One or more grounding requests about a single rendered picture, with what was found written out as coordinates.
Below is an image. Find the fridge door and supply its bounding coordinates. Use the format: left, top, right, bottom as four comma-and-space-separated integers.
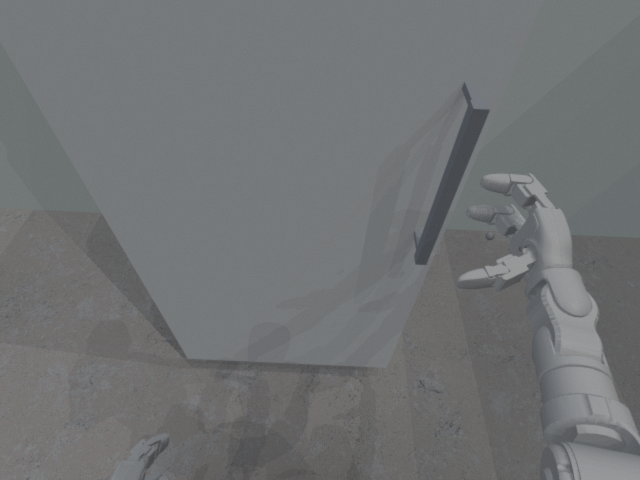
0, 0, 544, 368

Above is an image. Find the right robot forearm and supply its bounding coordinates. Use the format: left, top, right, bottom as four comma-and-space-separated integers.
524, 267, 640, 456

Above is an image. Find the right robot upper arm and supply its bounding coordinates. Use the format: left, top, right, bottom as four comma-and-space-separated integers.
540, 441, 640, 480

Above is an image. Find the robot right hand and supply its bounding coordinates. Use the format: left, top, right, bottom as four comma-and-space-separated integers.
456, 173, 573, 292

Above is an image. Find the robot left hand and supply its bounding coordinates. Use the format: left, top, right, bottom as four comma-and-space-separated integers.
109, 433, 170, 480

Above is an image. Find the handle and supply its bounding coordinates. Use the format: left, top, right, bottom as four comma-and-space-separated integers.
414, 82, 490, 265

